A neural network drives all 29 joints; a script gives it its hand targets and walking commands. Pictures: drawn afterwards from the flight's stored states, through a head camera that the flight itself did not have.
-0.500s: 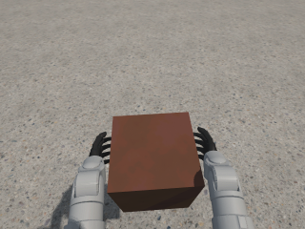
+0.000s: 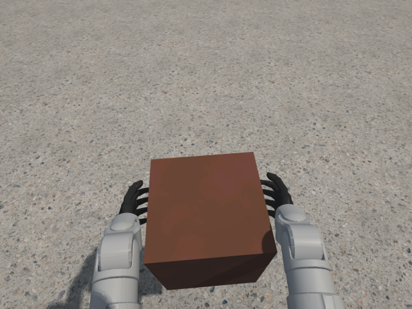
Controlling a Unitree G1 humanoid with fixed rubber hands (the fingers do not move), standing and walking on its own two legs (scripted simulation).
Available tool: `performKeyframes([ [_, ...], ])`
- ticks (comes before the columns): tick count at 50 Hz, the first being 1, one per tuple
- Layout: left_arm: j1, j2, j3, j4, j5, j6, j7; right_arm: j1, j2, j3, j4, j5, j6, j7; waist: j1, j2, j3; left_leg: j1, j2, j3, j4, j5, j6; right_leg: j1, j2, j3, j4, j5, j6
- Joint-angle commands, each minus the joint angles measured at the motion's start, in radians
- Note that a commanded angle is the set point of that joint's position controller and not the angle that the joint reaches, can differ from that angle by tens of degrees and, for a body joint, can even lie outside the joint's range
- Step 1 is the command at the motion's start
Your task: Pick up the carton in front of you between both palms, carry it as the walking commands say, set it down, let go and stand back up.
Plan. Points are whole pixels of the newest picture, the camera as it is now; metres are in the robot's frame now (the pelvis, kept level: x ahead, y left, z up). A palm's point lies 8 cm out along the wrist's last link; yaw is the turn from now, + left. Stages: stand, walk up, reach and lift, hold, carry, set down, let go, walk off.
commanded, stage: carry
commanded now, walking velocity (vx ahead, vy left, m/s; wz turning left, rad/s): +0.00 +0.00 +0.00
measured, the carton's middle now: (207, 225) +0.30 +0.00 -0.03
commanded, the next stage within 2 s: hold in 1.02 s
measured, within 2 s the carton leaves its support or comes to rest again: neither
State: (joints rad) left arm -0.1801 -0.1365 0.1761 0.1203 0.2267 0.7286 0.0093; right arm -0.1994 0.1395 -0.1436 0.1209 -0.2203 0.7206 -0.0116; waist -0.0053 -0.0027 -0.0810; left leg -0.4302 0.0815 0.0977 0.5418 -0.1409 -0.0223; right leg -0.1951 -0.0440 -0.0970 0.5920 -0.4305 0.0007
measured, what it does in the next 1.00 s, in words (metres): stands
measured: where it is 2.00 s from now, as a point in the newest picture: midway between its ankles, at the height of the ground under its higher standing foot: outside the picture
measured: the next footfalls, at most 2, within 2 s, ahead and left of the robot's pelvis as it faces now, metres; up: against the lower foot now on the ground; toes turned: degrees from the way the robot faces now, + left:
none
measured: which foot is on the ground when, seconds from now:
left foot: down 0.00-1.00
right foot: down 0.00-1.00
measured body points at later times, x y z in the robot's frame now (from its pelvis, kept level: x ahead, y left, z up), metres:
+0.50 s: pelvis -0.01 +0.00 +0.00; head -0.03 +0.00 +0.45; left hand +0.29 +0.15 +0.03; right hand +0.29 -0.15 +0.04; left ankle +0.08 +0.14 -0.73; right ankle -0.07 -0.11 -0.73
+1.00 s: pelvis -0.02 +0.01 +0.00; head -0.04 +0.01 +0.45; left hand +0.28 +0.16 +0.04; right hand +0.29 -0.14 +0.04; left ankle +0.08 +0.14 -0.73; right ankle -0.07 -0.11 -0.73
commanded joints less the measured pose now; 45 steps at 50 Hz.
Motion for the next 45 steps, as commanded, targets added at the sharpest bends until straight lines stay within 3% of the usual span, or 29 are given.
performKeyframes([
  [1,-0.445,-0.846,-0.538,-0.068,-0.224,-0.040,-0.213,-0.387,0.876,0.526,-0.032,0.211,-0.027,0.196,-0.003,0.002,-0.228,0.235,0.051,-0.022,-0.001,0.238,0.028,-0.081,-0.083,0.041,-0.110,0.345,-0.022],
  [3,-0.443,-0.839,-0.546,-0.049,-0.214,-0.033,-0.210,-0.386,0.852,0.517,-0.001,0.182,-0.019,0.195,0.002,-0.041,-0.183,0.197,0.064,-0.033,-0.021,0.190,0.032,-0.070,-0.074,0.031,-0.135,0.280,-0.006],
  [5,-0.445,-0.843,-0.557,-0.073,-0.212,-0.039,-0.204,-0.398,0.881,0.525,-0.028,0.207,-0.027,0.199,0.000,-0.021,-0.196,0.212,0.065,-0.050,-0.036,0.156,0.031,-0.065,-0.092,0.065,-0.142,0.241,-0.017],
  [7,-0.391,-0.845,-0.560,-0.064,-0.214,-0.026,-0.199,-0.374,0.861,0.516,-0.017,0.222,-0.016,0.201,0.003,0.057,-0.211,0.219,0.059,-0.031,-0.028,0.244,0.036,-0.061,-0.091,0.051,-0.101,0.273,-0.031],
  [8,-0.427,-0.836,-0.547,-0.058,-0.213,-0.028,-0.202,-0.375,0.850,0.527,-0.043,0.201,-0.023,0.199,0.002,0.008,-0.219,0.216,0.079,-0.064,-0.024,0.226,0.035,-0.051,-0.092,0.062,-0.116,0.317,-0.029],
  [9,-0.400,-0.846,-0.536,-0.044,-0.200,-0.023,-0.204,-0.380,0.856,0.514,-0.032,0.200,-0.017,0.200,0.003,-0.005,-0.237,0.203,0.081,-0.064,-0.016,0.234,0.046,-0.042,-0.088,0.055,-0.106,0.272,-0.016],
  [10,-0.402,-0.846,-0.529,-0.038,-0.211,-0.023,-0.203,-0.364,0.837,0.513,-0.028,0.192,-0.017,0.197,0.010,-0.016,-0.213,0.202,0.059,-0.036,-0.032,0.233,0.042,-0.067,-0.081,0.041,-0.095,0.339,-0.018],
  [11,-0.476,-0.824,-0.534,-0.064,-0.209,-0.031,-0.203,-0.343,0.811,0.472,0.011,0.154,-0.010,0.191,0.011,-0.005,-0.222,0.213,0.084,-0.055,-0.001,0.216,0.039,-0.062,-0.076,0.055,-0.115,0.303,-0.007],
  [13,-0.425,-0.855,-0.548,-0.074,-0.233,-0.040,-0.211,-0.372,0.870,0.499,-0.018,0.217,-0.026,0.198,0.000,0.029,-0.209,0.222,0.061,-0.049,-0.044,0.191,0.020,-0.104,-0.077,0.050,-0.107,0.275,-0.015],
  [15,-0.436,-0.865,-0.564,-0.055,-0.238,-0.034,-0.211,-0.381,0.874,0.530,-0.049,0.210,-0.027,0.199,-0.004,-0.017,-0.238,0.211,0.073,-0.046,-0.017,0.145,0.038,-0.072,-0.085,0.076,-0.140,0.273,-0.016],
  [17,-0.473,-0.865,-0.564,-0.062,-0.239,-0.034,-0.211,-0.388,0.883,0.521,-0.004,0.209,-0.018,0.196,-0.002,0.018,-0.190,0.195,0.060,-0.026,-0.023,0.174,0.027,-0.086,-0.094,0.048,-0.128,0.242,-0.014],
  [19,-0.446,-0.842,-0.533,-0.024,-0.215,-0.033,-0.209,-0.391,0.840,0.520,0.001,0.182,-0.018,0.193,0.004,-0.022,-0.214,0.223,0.069,-0.046,-0.026,0.209,0.030,-0.067,-0.078,0.043,-0.120,0.264,-0.019],
  [21,-0.446,-0.848,-0.563,-0.046,-0.225,-0.030,-0.210,-0.424,0.848,0.514,-0.039,0.211,-0.026,0.204,0.007,0.035,-0.208,0.221,0.062,-0.039,-0.040,0.209,0.029,-0.092,-0.083,0.059,-0.116,0.256,-0.025],
  [22,-0.458,-0.872,-0.555,-0.052,-0.225,-0.032,-0.212,-0.390,0.880,0.509,0.017,0.208,-0.016,0.208,0.002,0.041,-0.211,0.231,0.077,-0.060,-0.041,0.187,0.039,-0.099,-0.073,0.063,-0.125,0.182,-0.021],
  [25,-0.419,-0.859,-0.553,-0.050,-0.218,-0.028,-0.208,-0.385,0.879,0.525,-0.021,0.209,-0.022,0.208,0.007,0.015,-0.249,0.237,0.075,-0.045,-0.035,0.172,0.050,-0.057,-0.090,0.079,-0.137,0.259,-0.024],
  [26,-0.439,-0.859,-0.554,-0.075,-0.237,-0.034,-0.211,-0.414,0.874,0.529,-0.026,0.229,-0.020,0.208,0.005,-0.056,-0.239,0.212,0.078,-0.041,-0.032,0.186,0.040,-0.045,-0.079,0.053,-0.141,0.277,-0.015],
  [28,-0.439,-0.850,-0.556,-0.044,-0.221,-0.027,-0.206,-0.419,0.868,0.518,-0.051,0.210,-0.023,0.201,0.003,-0.030,-0.193,0.209,0.066,-0.029,-0.045,0.160,0.023,-0.103,-0.088,0.066,-0.161,0.224,-0.019],
  [31,-0.486,-0.862,-0.581,-0.087,-0.242,-0.030,-0.202,-0.377,0.854,0.498,0.002,0.195,-0.015,0.200,0.012,-0.004,-0.210,0.204,0.049,-0.007,-0.017,0.203,0.027,-0.083,-0.081,0.049,-0.110,0.321,-0.018],
  [32,-0.435,-0.816,-0.513,-0.052,-0.195,-0.031,-0.195,-0.350,0.823,0.464,0.029,0.171,-0.006,0.195,0.008,0.016,-0.235,0.213,0.072,-0.019,-0.030,0.225,0.039,-0.075,-0.081,0.058,-0.105,0.302,-0.024],
  [33,-0.390,-0.833,-0.538,-0.025,-0.213,-0.023,-0.196,-0.370,0.842,0.493,0.006,0.211,-0.020,0.200,0.009,0.036,-0.244,0.243,0.072,-0.025,-0.018,0.289,0.035,-0.062,-0.089,0.067,-0.094,0.407,-0.008],
  [34,-0.436,-0.850,-0.552,-0.057,-0.236,-0.034,-0.201,-0.364,0.837,0.496,-0.014,0.200,-0.011,0.197,0.002,-0.009,-0.263,0.231,0.078,-0.027,-0.019,0.274,0.033,-0.054,-0.084,0.057,-0.095,0.341,-0.011],
  [36,-0.427,-0.832,-0.564,-0.069,-0.234,-0.028,-0.203,-0.363,0.841,0.501,-0.016,0.209,-0.014,0.194,0.006,0.014,-0.257,0.234,0.091,-0.065,-0.044,0.235,0.045,-0.057,-0.077,0.058,-0.090,0.224,-0.016],
  [37,-0.461,-0.812,-0.531,-0.060,-0.197,-0.027,-0.200,-0.370,0.828,0.456,0.028,0.166,-0.007,0.194,0.000,0.063,-0.216,0.224,0.069,-0.042,-0.040,0.207,0.034,-0.114,-0.069,0.057,-0.119,0.183,-0.014],
  [38,-0.454,-0.831,-0.536,-0.052,-0.228,-0.030,-0.204,-0.382,0.850,0.519,-0.009,0.207,-0.013,0.197,-0.002,0.005,-0.195,0.213,0.061,-0.048,-0.044,0.149,0.035,-0.097,-0.072,0.055,-0.138,0.153,-0.017],
  [39,-0.433,-0.861,-0.549,-0.057,-0.220,-0.027,-0.202,-0.379,0.845,0.515,-0.014,0.212,-0.015,0.198,0.005,0.024,-0.233,0.234,0.081,-0.065,-0.053,0.109,0.044,-0.083,-0.072,0.072,-0.125,0.127,-0.012],
  [41,-0.448,-0.839,-0.548,-0.080,-0.231,-0.039,-0.205,-0.421,0.866,0.537,-0.044,0.233,-0.028,0.198,0.000,-0.009,-0.200,0.202,0.079,-0.063,-0.061,0.138,0.037,-0.104,-0.068,0.058,-0.131,0.131,-0.019],
  [42,-0.454,-0.840,-0.538,-0.053,-0.221,-0.030,-0.203,-0.412,0.858,0.523,-0.038,0.218,-0.026,0.195,0.005,0.036,-0.247,0.236,0.067,-0.062,-0.060,0.113,0.039,-0.074,-0.070,0.074,-0.130,0.129,-0.020],
  [44,-0.443,-0.858,-0.540,-0.029,-0.214,-0.027,-0.208,-0.395,0.853,0.493,0.007,0.208,-0.020,0.198,0.001,0.029,-0.201,0.216,0.075,-0.069,-0.065,0.036,0.029,-0.108,-0.059,0.066,-0.134,0.098,-0.014],
  [45,-0.425,-0.855,-0.516,-0.014,-0.208,-0.024,-0.210,-0.419,0.853,0.515,-0.005,0.213,-0.020,0.199,0.004,-0.031,-0.155,0.182,0.064,-0.059,-0.068,0.105,0.033,-0.134,-0.086,0.079,-0.147,0.130,-0.037],
])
